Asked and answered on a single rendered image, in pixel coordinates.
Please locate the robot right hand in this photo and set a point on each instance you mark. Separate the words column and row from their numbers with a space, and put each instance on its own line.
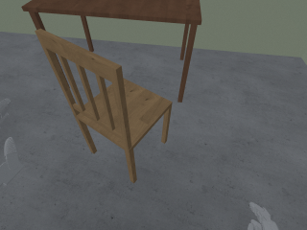
column 264, row 218

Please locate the chair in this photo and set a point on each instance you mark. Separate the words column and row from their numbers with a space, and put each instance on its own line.
column 124, row 112

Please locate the robot left hand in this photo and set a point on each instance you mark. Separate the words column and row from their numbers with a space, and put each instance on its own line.
column 10, row 169

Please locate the table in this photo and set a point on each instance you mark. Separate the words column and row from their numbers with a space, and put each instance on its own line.
column 186, row 12

